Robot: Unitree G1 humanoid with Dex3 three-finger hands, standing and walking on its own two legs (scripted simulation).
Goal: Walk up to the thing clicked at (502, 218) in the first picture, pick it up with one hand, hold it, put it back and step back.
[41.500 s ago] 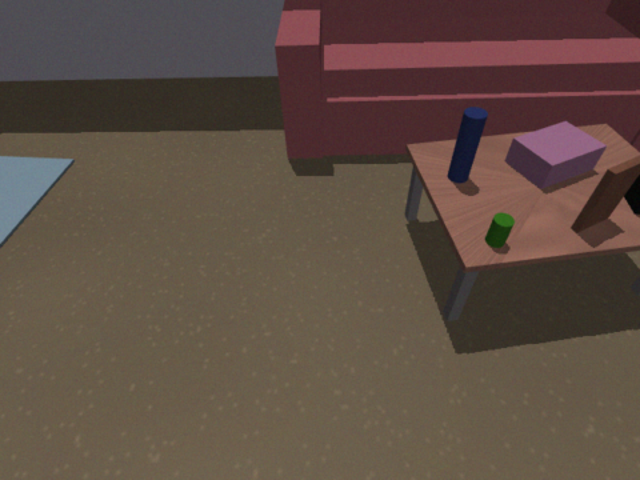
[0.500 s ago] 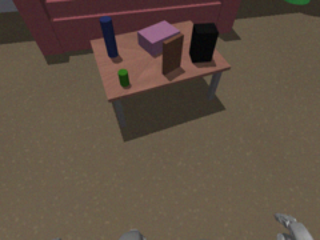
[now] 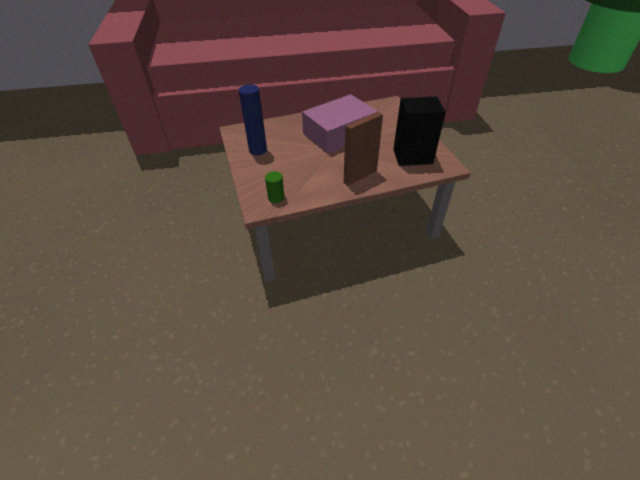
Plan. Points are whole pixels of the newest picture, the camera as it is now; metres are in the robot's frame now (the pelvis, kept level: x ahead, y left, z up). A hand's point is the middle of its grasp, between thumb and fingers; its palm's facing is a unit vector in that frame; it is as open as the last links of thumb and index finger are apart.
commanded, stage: step back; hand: left
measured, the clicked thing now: (275, 187) +1.07 +0.18 -0.37
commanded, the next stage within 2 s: stand in 0.72 s
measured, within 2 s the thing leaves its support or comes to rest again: neither
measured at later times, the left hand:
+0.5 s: hand out of the picture +0.11 +0.26 -0.16, palm faces +0.04 -0.93 -0.37, open 7.4 cm
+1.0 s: hand out of the picture +0.15 +0.24 -0.14, palm faces -0.03 -0.94 -0.33, open 7.4 cm
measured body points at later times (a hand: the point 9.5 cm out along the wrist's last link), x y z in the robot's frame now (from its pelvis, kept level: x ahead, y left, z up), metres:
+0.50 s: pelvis +0.04 -0.01 -0.01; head +0.07 +0.00 +0.44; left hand +0.11 +0.31 -0.13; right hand +0.14 -0.32 -0.13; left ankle +0.09 +0.12 -0.73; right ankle +0.04 -0.14 -0.73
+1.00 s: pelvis +0.06 +0.00 +0.01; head +0.07 -0.01 +0.46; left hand +0.16 +0.29 -0.12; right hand +0.17 -0.30 -0.12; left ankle +0.09 +0.12 -0.73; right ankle +0.04 -0.13 -0.73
